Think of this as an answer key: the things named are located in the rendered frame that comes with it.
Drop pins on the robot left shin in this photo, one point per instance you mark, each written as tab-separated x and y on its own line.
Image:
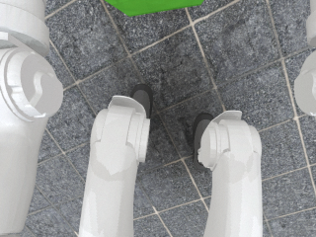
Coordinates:
99	122

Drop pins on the robot left upper arm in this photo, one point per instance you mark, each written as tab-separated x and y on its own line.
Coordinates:
30	94

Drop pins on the right robot forearm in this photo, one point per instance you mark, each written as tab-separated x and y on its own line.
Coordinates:
311	25

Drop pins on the carton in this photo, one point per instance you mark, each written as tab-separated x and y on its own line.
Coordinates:
142	7

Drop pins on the robot right shin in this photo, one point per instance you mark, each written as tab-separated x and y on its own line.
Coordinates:
232	114

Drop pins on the robot right upper arm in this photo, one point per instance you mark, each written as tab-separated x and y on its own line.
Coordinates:
304	86

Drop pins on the left robot forearm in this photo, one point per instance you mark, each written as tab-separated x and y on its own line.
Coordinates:
22	24

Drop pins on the robot shin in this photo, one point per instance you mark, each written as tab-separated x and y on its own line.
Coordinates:
232	114
99	122

